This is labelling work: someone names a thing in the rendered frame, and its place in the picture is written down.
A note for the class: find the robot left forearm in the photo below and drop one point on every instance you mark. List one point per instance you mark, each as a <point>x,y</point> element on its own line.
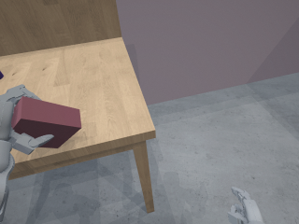
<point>7,164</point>

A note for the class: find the table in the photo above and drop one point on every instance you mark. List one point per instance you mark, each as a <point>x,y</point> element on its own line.
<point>71,53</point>

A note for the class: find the left robot hand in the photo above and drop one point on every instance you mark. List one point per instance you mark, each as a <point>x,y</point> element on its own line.
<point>21,142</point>

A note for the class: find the right robot hand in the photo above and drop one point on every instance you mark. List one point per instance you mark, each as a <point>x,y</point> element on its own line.
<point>249,211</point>

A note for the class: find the sponge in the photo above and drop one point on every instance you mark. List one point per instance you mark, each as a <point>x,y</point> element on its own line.
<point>38,118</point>

